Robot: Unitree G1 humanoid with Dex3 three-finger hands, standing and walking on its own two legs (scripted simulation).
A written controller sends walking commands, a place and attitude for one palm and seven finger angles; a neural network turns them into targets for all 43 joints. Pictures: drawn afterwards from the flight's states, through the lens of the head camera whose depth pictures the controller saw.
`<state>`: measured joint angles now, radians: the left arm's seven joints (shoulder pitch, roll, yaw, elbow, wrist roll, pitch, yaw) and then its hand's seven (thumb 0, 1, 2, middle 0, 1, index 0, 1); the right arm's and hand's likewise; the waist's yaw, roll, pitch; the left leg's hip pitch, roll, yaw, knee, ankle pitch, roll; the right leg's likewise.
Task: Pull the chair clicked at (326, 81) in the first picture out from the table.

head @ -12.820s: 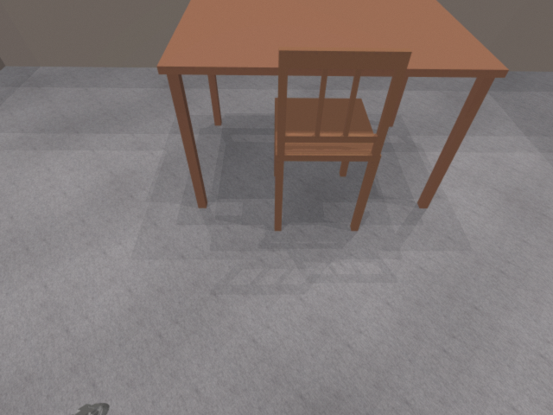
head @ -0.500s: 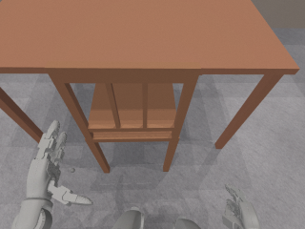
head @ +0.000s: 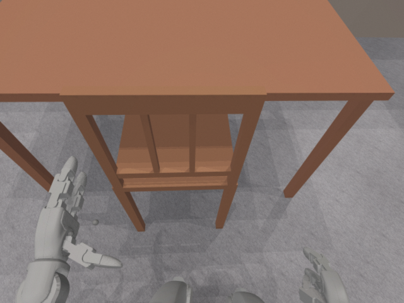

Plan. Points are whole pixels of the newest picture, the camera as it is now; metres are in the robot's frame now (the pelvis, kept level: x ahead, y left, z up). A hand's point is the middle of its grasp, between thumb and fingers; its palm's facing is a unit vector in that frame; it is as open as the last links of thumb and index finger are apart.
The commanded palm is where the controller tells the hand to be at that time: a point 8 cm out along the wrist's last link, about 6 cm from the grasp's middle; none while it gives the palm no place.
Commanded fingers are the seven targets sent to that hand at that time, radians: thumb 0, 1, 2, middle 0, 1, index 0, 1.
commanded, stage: raise the hand toward the chair's back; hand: left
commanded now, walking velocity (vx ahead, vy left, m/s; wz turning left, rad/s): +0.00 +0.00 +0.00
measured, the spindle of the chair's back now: (151, 145) +0.47 +0.16 -0.03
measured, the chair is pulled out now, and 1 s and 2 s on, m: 0.00 0.00 0.00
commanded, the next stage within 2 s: aim the fingers beside a spindle in 0.04 s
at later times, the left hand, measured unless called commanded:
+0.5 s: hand (118, 215) +0.27 +0.18 +0.03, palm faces +0.12 -0.99 -0.03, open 16.9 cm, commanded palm +0.24 +0.23 +0.03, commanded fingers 0.00 -0.50 0.30 -0.06 -0.08 -0.06 -0.08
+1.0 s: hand (143, 207) +0.29 +0.14 +0.01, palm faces +0.12 -0.99 -0.03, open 16.9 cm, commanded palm +0.27 +0.19 +0.01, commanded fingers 0.00 -0.50 0.30 -0.06 -0.08 -0.06 -0.08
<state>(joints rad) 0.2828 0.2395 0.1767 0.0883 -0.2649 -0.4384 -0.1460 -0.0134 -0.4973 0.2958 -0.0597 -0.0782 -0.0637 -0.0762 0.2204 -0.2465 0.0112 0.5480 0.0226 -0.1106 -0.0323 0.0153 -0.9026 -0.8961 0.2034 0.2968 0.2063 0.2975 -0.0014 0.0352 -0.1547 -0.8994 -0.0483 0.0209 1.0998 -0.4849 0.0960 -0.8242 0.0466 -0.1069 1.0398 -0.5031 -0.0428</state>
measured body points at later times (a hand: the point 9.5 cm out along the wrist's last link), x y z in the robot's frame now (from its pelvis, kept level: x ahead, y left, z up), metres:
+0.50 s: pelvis +0.00 -0.02 -0.01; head +0.08 -0.01 +0.43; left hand +0.25 +0.23 +0.03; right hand +0.18 -0.26 -0.10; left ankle +0.02 +0.05 -0.66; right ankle +0.00 -0.10 -0.66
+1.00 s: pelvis +0.00 -0.03 -0.02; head +0.09 -0.03 +0.42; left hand +0.28 +0.19 +0.01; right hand +0.17 -0.27 -0.12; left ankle +0.02 +0.05 -0.66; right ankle +0.00 -0.10 -0.66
